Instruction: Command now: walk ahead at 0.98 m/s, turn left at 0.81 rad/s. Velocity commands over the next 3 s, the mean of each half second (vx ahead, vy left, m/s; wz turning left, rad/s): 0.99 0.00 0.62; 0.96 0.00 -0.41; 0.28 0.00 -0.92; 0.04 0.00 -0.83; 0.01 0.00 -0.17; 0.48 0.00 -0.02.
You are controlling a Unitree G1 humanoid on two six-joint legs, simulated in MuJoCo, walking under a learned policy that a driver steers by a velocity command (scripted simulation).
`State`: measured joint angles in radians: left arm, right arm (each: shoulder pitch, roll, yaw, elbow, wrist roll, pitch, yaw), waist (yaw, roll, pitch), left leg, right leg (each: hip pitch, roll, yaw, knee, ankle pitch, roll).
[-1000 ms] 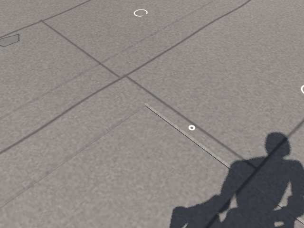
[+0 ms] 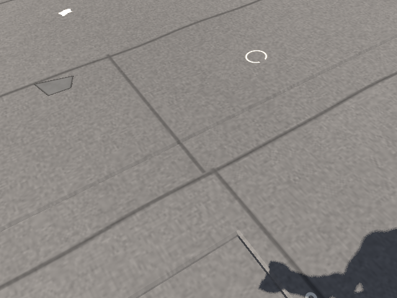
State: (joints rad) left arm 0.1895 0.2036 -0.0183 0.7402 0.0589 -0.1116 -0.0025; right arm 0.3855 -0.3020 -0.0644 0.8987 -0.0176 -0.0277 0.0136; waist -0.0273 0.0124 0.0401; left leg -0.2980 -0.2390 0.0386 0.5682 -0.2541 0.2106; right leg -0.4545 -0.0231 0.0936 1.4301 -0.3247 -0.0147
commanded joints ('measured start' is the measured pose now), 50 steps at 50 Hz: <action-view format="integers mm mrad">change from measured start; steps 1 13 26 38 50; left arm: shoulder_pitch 32 -116 248 434 -20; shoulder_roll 129 197 153 75 55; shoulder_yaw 17 36 74 48 47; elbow -98 -190 94 84 -55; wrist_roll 29 -27 -42 -97 -32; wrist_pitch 34 17 -26 3 85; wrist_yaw -3 4 -12 -5 -67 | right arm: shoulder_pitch -25 90 -312 85 -169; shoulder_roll -89 -198 -17 -269 -14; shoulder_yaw -12 -46 57 -18 22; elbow -76 -57 -277 -192 -93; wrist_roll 11 9 -38 -74 13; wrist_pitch -53 -72 -40 -64 -122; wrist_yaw -7 -16 44 -20 -17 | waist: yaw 96 21 18 -92 103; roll -120 63 -80 257 47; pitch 90 -137 50 -504 84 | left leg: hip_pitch -85 291 -505 770 39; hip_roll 305 277 280 734 392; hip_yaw -533 -413 -153 -806 215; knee -418 -43 515 -193 -370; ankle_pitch -71 985 48 -442 653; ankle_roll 145 -47 -122 -10 -145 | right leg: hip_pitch -197 244 320 -188 -114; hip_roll -87 75 -189 51 -49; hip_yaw -15 -111 127 -27 -184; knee -151 -921 -1327 -15 -579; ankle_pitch -25 312 166 -122 395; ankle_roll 43 -16 -168 -95 -63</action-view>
